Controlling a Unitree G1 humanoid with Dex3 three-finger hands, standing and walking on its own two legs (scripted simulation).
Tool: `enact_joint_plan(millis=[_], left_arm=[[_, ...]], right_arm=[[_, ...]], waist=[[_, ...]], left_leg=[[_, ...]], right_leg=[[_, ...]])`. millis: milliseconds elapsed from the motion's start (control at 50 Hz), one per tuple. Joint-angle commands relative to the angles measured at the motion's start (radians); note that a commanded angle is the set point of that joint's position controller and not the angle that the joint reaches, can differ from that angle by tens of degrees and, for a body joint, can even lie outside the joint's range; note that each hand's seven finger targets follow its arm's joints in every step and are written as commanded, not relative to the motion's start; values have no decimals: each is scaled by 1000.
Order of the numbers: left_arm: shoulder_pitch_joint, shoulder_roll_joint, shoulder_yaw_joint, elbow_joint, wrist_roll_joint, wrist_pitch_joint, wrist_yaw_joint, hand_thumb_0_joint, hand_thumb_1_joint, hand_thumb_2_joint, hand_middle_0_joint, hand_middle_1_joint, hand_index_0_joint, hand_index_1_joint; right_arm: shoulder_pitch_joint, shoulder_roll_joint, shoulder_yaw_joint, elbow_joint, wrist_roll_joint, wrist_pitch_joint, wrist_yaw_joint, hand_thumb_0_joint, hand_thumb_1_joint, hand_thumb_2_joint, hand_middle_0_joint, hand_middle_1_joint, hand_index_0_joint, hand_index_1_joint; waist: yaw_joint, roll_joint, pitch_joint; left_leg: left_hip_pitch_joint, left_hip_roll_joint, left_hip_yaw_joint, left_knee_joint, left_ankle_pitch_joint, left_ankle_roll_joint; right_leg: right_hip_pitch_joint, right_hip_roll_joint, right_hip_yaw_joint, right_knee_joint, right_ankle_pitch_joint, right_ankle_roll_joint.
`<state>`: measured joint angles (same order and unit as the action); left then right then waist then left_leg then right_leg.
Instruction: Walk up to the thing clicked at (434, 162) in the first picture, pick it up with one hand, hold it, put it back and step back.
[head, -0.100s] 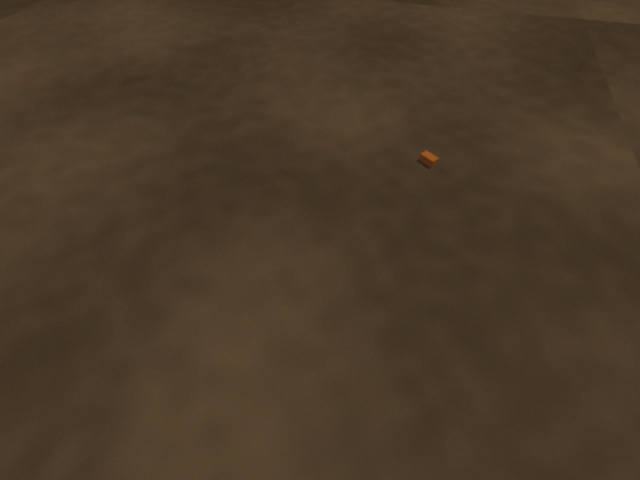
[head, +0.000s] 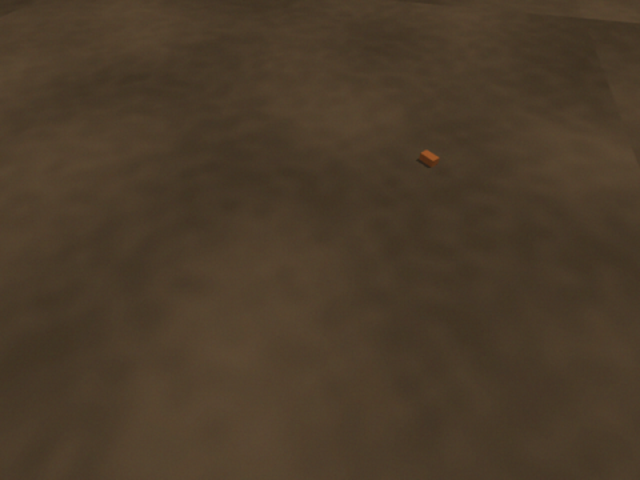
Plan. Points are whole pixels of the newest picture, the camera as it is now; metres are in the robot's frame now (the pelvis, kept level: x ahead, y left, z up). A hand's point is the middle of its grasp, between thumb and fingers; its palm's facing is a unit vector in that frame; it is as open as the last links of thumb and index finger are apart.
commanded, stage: stand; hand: left
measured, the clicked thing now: (429, 158) +1.77 -0.50 -0.76
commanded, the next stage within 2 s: walk up in 1.02 s
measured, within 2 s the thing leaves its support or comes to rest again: neither
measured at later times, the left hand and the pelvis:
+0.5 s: hand out of the picture +0.09 +0.25 -0.15, palm faces -0.02 -0.94 -0.34, open 7.4 cm; pelvis +0.01 +0.00 +0.00, yaw +0 degrees
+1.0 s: hand out of the picture +0.08 +0.25 -0.16, palm faces -0.02 -0.94 -0.34, open 7.4 cm; pelvis +0.01 +0.00 +0.00, yaw +0 degrees
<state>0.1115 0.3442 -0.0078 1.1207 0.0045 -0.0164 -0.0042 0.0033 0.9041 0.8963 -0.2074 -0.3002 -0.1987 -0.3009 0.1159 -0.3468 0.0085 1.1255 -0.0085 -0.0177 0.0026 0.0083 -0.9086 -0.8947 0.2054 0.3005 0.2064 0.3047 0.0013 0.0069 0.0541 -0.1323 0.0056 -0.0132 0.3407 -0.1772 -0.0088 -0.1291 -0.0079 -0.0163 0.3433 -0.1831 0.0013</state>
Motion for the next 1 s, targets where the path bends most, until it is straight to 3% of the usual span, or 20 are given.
enact_joint_plan(millis=[0,460,740,980], left_arm=[[-41,209,41,-61,5,-21,12,0,900,900,-200,-300,-200,-300],[-46,211,45,-60,3,-19,13,0,900,900,-200,-300,-200,-300],[-38,214,46,-55,5,-16,12,0,900,900,-200,-300,-200,-300],[-36,216,43,-55,0,-19,14,0,900,900,-200,-300,-200,-300]], right_arm=[[-34,-206,-43,-61,1,-19,-10,0,-900,-900,200,300,200,300],[-36,-208,-39,-64,2,-18,-14,0,-900,-900,200,300,200,300],[-42,-206,-40,-62,1,-17,-13,0,-900,-900,200,300,200,300],[-25,-209,-39,-57,0,-17,-14,0,-900,-900,200,300,200,300]], waist=[[0,-4,-90],[0,-8,-96],[4,-14,-64],[0,-13,-83]], left_leg=[[16,116,-91,-52,113,34],[42,123,-86,-54,177,33],[23,119,-96,-77,114,29],[33,121,-90,-68,156,28]], right_leg=[[22,-122,100,-55,102,-31],[47,-126,99,-56,171,-29],[26,-119,94,-73,93,-28],[46,-127,99,-65,142,-29]])
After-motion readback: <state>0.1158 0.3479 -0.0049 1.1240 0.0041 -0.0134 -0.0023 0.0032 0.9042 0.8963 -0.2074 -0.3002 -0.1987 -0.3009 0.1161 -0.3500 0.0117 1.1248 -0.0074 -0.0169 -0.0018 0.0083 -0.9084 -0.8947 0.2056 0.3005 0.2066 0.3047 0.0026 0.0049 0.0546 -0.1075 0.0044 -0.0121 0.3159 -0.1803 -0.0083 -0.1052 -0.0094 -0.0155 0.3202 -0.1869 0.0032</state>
